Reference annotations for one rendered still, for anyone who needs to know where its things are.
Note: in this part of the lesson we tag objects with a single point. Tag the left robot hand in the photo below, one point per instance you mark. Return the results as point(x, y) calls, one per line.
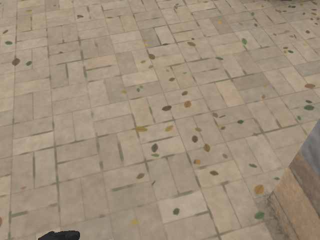
point(62, 235)

